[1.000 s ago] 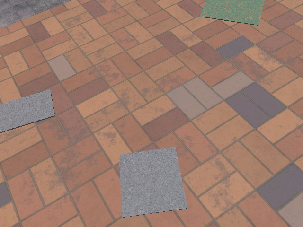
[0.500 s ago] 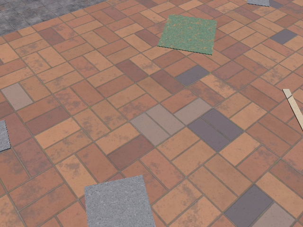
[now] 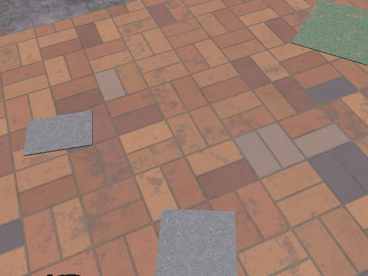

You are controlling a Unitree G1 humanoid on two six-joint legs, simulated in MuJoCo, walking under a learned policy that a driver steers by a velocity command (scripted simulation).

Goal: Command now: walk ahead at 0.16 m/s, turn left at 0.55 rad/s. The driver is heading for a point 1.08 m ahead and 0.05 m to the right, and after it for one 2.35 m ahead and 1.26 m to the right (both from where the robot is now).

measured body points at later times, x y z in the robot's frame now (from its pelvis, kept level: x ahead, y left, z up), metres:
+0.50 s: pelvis +0.13 +0.09 +0.00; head +0.14 +0.12 +0.45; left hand +0.20 +0.38 -0.12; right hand +0.26 -0.16 -0.09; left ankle +0.07 +0.17 -0.74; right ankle +0.18 -0.07 -0.66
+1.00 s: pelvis +0.30 +0.11 -0.01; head +0.35 +0.10 +0.44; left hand +0.49 +0.38 -0.10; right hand +0.44 -0.18 -0.10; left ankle +0.34 +0.28 -0.68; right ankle +0.38 +0.03 -0.74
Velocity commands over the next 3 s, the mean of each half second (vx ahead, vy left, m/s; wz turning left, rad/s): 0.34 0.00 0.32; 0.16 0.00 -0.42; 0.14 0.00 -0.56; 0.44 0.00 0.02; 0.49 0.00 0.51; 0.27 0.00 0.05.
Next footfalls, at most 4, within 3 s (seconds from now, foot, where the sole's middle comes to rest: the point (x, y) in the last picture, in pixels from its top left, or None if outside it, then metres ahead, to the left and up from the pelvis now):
0.32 left None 0.11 0.17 -0.78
0.76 right None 0.42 0.03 -0.78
1.20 left None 0.44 0.26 -0.78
1.66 right None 0.39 -0.02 -0.78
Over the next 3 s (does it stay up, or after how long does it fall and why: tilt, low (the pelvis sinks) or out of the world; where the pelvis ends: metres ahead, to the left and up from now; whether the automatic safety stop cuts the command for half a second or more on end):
stays up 0.97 -0.10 0.00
